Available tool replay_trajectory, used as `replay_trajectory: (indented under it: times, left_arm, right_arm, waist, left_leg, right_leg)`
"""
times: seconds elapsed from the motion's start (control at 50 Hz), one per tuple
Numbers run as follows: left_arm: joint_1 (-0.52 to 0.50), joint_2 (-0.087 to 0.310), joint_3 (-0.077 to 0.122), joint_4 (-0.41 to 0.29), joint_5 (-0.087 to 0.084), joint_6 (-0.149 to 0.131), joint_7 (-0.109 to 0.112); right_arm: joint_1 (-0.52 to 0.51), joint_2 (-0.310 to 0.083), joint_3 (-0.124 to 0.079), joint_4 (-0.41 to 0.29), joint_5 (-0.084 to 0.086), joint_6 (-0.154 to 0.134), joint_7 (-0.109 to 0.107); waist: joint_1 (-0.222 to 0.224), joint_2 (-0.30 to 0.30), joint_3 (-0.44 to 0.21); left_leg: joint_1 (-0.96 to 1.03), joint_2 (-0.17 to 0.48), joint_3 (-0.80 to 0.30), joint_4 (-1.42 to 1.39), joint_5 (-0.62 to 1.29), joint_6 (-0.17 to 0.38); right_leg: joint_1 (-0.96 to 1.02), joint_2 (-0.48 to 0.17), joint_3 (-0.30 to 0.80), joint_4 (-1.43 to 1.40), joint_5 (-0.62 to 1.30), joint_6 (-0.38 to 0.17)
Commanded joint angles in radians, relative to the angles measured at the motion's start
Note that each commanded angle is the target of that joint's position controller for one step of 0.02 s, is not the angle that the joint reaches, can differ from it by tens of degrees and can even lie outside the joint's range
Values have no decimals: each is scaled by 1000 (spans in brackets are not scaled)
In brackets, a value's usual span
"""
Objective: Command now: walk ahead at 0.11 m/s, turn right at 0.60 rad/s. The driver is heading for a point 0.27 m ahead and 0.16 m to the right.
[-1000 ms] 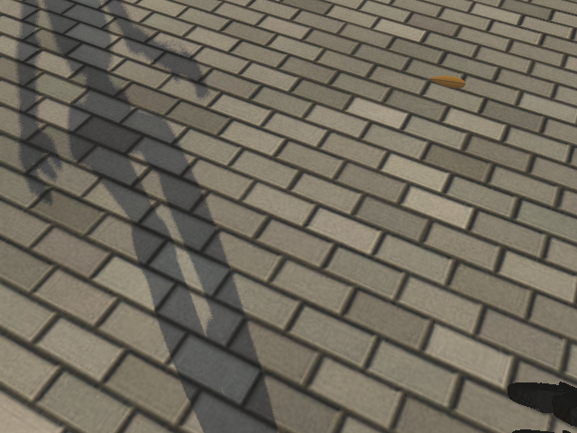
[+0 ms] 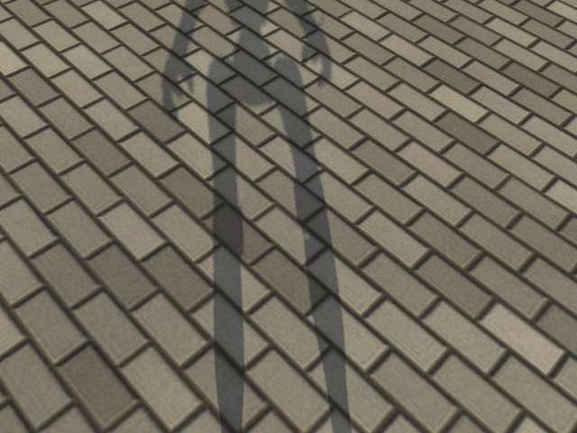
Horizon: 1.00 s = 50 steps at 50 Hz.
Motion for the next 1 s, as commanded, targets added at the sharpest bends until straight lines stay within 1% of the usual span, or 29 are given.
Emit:
replay_trajectory:
  times: [0.02,0.08,0.14,0.18,0.22,0.24,0.26,0.28,0.3,0.32,0.34,0.36,0.4,0.48,0.6,0.64,0.66,0.68,0.7,0.72,0.74,0.76,0.78,0.84,0.88,0.92,0.96,0.98,1.0]
  left_arm:
    - [106,52,25,-55,5,19,4]
    - [40,38,19,-92,5,17,-15]
    - [7,55,23,-115,3,21,-37]
    - [-5,68,29,-131,3,30,-51]
    - [28,73,40,-129,5,37,-59]
    - [58,97,53,-120,12,38,-52]
    - [103,187,82,-119,14,35,-35]
    - [95,315,103,-147,27,24,-22]
    - [114,264,94,-156,54,-7,-31]
    - [75,246,89,-155,50,-31,-33]
    - [14,223,88,-167,25,-40,-26]
    - [-32,185,76,-181,2,-37,-17]
    - [-59,154,64,-206,2,-23,0]
    - [-39,174,76,-226,0,-7,16]
    - [-62,153,62,-246,9,7,-1]
    - [-87,137,51,-248,3,10,-2]
    - [-58,111,42,-243,11,9,-2]
    - [8,58,24,-241,33,5,-5]
    - [-22,103,36,-270,29,-5,-3]
    - [-11,179,58,-242,26,-11,1]
    - [-27,191,66,-223,19,-8,0]
    - [-28,158,61,-205,17,0,2]
    - [-36,131,52,-205,19,5,3]
    - [-62,49,19,-205,11,0,-7]
    - [-87,18,1,-205,14,-4,-13]
    - [-80,37,5,-187,6,-6,-13]
    - [-22,37,8,-146,10,-7,-14]
    - [-21,56,10,-141,19,-7,-13]
    - [-20,104,15,-152,31,-6,-7]
  right_arm:
    - [-54,-146,-47,-53,0,-11,-32]
    - [-59,-173,-60,-41,4,3,-49]
    - [-45,-202,-74,-26,15,16,-44]
    - [-31,-219,-84,-16,32,21,-33]
    - [-36,-221,-90,-7,55,28,-25]
    - [2,-198,-89,12,62,31,-20]
    - [44,-164,-85,22,46,37,-15]
    - [-12,-138,-75,-46,5,37,-18]
    - [-124,-159,-79,-70,-6,33,-25]
    - [-127,-162,-83,-73,21,33,-27]
    - [-89,-162,-86,-50,29,31,-35]
    - [-73,-183,-92,-39,21,29,-43]
    - [-61,-174,-92,-34,18,20,-39]
    - [-84,-125,-72,-34,36,10,-24]
    - [-24,-164,-77,-17,40,9,3]
    - [19,-165,-81,-7,35,1,9]
    - [27,-193,-87,-9,23,0,7]
    - [7,-260,-95,-27,6,4,0]
    - [27,-268,-95,-15,-18,4,1]
    - [16,-234,-86,-29,-3,-2,0]
    - [2,-203,-78,-30,13,-2,-5]
    - [-13,-186,-71,-32,26,1,-8]
    - [-16,-177,-65,-28,35,4,-12]
    - [13,-155,-53,-7,29,19,-22]
    - [28,-171,-56,2,27,30,-23]
    - [65,-199,-63,14,31,40,-21]
    - [65,-190,-55,24,47,42,-19]
    - [99,-178,-50,37,51,34,-17]
    - [111,-161,-41,37,34,20,-10]
  waist:
    - [24,142,-165]
    - [9,136,-178]
    - [-3,141,-173]
    - [-3,146,-166]
    - [28,131,-167]
    - [35,82,-156]
    - [28,-107,-121]
    - [1,-359,-90]
    - [74,-202,-174]
    - [39,-138,-170]
    - [1,-80,-161]
    - [-15,-68,-160]
    - [-33,-74,-196]
    - [-13,-78,-215]
    - [4,-151,-220]
    - [-25,-138,-198]
    - [-13,-82,-194]
    - [44,161,-195]
    - [32,335,-147]
    - [14,233,-135]
    - [12,170,-129]
    - [15,144,-120]
    - [6,147,-112]
    - [-8,190,-132]
    - [-32,228,-148]
    - [-51,243,-157]
    - [-16,220,-147]
    - [-22,192,-145]
    - [-38,103,-170]
  left_leg:
    - [83,302,-158,-210,112,200]
    - [115,314,-85,-212,88,188]
    - [161,337,-33,-189,96,167]
    - [211,358,-18,-149,116,143]
    - [223,347,24,-59,99,88]
    - [190,301,60,35,14,31]
    - [46,202,137,258,-171,-60]
    - [-311,24,113,525,-549,-162]
    - [-355,-2,-97,684,-561,-147]
    - [-377,3,-150,711,-473,-121]
    - [-381,17,-173,693,-384,-107]
    - [-378,23,-182,661,-330,-105]
    - [-289,-7,-182,622,-260,-116]
    - [-215,-57,-201,374,-202,-143]
    - [-28,-43,-180,179,-196,-128]
    - [91,-25,-157,-15,-46,-94]
    - [174,57,-228,-68,47,-61]
    - [246,247,-439,-108,242,27]
    - [209,389,-667,-154,306,215]
    - [200,396,-649,-149,254,250]
    - [198,336,-546,-127,203,209]
    - [200,278,-467,-117,159,167]
    - [210,261,-437,-113,163,157]
    - [244,188,-317,-105,199,138]
    - [251,180,-288,-92,222,137]
    - [265,198,-308,-74,244,146]
    - [229,185,-296,-44,242,117]
    - [184,174,-293,-42,203,75]
    - [116,147,-257,-2,122,14]
  right_leg:
    - [41,-61,5,-38,109,5]
    - [84,-72,-23,-178,179,-11]
    - [136,-58,-67,-299,178,-39]
    - [164,-48,-91,-386,144,-68]
    - [250,-16,-125,-547,200,-111]
    - [313,8,-100,-640,280,-149]
    - [406,-96,98,-763,583,-218]
    - [530,-300,493,-790,801,-405]
    - [517,-298,516,-818,716,-455]
    - [512,-255,440,-829,638,-412]
    - [502,-209,384,-816,580,-357]
    - [488,-195,356,-806,583,-326]
    - [443,-148,316,-783,653,-308]
    - [453,-107,352,-748,621,-294]
    - [395,-97,425,-693,618,-282]
    - [353,-57,425,-652,524,-243]
    - [299,-9,394,-600,374,-203]
    - [198,128,254,-408,40,-145]
    - [51,193,167,-221,-224,-91]
    - [25,149,187,-49,-198,-66]
    - [23,141,187,12,-133,-53]
    - [24,137,182,25,-94,-37]
    - [17,132,183,25,-56,-23]
    - [91,105,96,-175,-11,-2]
    - [188,73,36,-370,-21,-1]
    - [256,75,1,-522,36,-6]
    - [381,86,-25,-780,237,-37]
    - [454,65,12,-837,326,-66]
    - [541,-26,103,-800,492,-102]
